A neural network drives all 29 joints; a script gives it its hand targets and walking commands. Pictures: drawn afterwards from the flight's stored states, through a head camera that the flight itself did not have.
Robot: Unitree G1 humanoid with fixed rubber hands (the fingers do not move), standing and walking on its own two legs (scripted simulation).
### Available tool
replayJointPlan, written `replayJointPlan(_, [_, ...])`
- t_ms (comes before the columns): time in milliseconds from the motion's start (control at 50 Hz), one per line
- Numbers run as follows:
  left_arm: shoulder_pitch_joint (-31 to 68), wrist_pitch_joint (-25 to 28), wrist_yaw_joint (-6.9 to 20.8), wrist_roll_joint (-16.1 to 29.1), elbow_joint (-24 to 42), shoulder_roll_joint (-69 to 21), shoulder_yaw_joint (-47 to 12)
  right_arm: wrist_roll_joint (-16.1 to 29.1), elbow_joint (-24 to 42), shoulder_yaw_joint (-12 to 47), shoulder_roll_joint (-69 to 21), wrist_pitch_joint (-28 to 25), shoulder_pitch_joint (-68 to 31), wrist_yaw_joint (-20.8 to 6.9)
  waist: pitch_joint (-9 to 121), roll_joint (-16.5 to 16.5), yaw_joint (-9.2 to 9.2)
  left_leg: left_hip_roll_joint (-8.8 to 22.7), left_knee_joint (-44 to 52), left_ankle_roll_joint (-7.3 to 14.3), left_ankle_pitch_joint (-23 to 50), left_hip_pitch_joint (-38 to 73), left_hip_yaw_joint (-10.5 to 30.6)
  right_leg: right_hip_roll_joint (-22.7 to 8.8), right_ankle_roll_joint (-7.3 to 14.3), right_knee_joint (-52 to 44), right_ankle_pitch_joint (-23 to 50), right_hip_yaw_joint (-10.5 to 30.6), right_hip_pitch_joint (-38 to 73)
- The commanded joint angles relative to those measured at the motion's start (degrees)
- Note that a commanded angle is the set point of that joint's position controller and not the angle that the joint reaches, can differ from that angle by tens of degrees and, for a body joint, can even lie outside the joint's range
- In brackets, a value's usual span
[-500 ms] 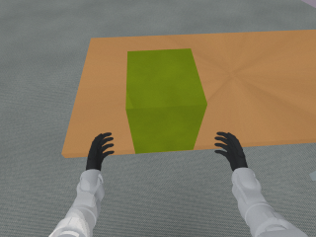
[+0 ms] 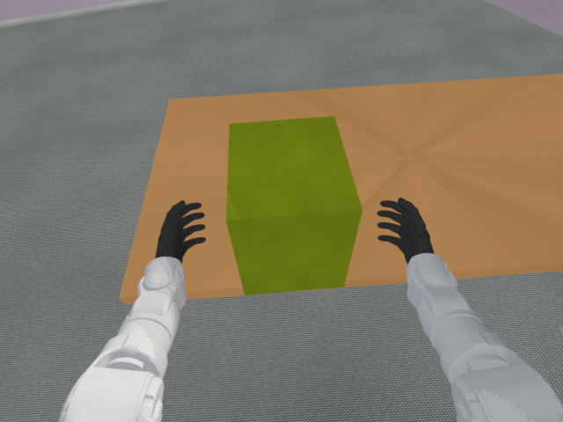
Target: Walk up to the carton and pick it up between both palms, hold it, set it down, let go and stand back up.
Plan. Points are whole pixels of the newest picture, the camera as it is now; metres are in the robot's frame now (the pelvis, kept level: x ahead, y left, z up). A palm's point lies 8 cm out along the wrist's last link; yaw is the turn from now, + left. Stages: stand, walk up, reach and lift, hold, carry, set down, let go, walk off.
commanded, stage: reach and lift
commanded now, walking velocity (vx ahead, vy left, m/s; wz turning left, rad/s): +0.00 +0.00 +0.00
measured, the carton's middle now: (288, 207) +0.50 -0.01 -0.03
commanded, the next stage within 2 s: none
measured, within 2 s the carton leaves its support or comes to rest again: neither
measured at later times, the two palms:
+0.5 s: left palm (163, 193) +0.43 +0.18 +0.10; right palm (416, 189) +0.42 -0.20 +0.09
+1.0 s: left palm (153, 133) +0.48 +0.18 +0.18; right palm (421, 128) +0.47 -0.20 +0.17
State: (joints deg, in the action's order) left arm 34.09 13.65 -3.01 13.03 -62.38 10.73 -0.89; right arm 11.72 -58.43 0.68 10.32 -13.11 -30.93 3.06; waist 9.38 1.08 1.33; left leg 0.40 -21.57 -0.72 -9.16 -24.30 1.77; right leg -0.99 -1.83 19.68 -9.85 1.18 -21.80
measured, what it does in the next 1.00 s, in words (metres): stands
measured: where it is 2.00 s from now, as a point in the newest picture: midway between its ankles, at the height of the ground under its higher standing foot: outside the picture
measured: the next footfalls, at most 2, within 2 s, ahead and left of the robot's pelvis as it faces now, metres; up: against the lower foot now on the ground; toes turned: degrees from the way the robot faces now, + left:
none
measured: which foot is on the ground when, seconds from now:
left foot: down 0.00-1.00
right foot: down 0.00-1.00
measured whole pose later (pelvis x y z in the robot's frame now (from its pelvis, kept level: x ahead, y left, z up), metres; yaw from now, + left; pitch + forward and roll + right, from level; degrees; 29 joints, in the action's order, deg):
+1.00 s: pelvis +0.00 -0.01 +0.01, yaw -1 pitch +17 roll +0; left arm 65.8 -16.2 -4.7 17.1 -63.1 20.9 0.9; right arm 12.5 -63.7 -2.7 15.9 14.8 -66.2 5.7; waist 10.5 1.3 0.3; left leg 1.3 -11.4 -1.4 -3.4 -24.7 1.2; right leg -0.2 -1.4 8.0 -2.7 2.1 -22.1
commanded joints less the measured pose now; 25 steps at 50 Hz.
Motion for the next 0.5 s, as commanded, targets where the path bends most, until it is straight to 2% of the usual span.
replayJointPlan(0, [22.6, 0.2, 0.5, -0.3, 10.3, 8.2, 2.3, 0.5, 10.6, -0.6, 7.1, -0.1, -24.3, 0.5, 24.9, -0.1, -0.35, -2.8, -2.1, -2.5, 24.6, 21.8, -0.7, 3.4, -0.8, -2.7, 14.0, -1.5, 4.5])
replayJointPlan(220, [30.0, -7.5, 1.2, -0.1, 11.6, 10.6, 3.7, 0.7, 11.6, -1.1, 8.8, 6.6, -32.2, 1.4, 25.3, -0.4, -0.82, -2.8, 0.1, -2.9, 25.0, 23.6, -1.6, 3.8, -1.5, -5.3, 15.5, -1.3, 5.9])
replayJointPlan(480, [40.3, -15.5, 0.3, 0.3, 12.8, 13.7, 4.8, 1.0, 10.7, -1.9, 11.3, 13.2, -44.4, 1.7, 30.4, -0.4, -1.38, -2.5, 0.7, -3.6, 30.3, 26.5, -1.8, 4.0, -1.9, -6.5, 20.2, -1.4, 6.7])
